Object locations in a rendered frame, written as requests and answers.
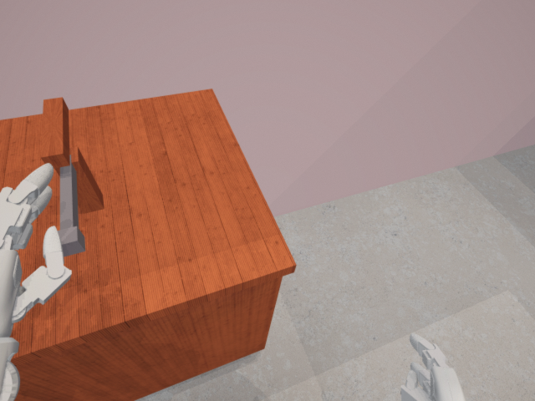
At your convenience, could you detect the right robot hand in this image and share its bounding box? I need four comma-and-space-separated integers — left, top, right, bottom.
401, 333, 466, 401

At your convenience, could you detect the counter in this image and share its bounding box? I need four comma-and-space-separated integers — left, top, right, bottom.
0, 89, 297, 401

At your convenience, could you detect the left robot hand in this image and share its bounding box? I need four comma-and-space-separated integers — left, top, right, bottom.
0, 163, 72, 338

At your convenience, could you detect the tap lever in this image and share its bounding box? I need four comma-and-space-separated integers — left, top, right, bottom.
58, 155, 85, 257

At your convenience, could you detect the left robot forearm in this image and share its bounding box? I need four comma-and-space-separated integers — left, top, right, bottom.
0, 338, 20, 401

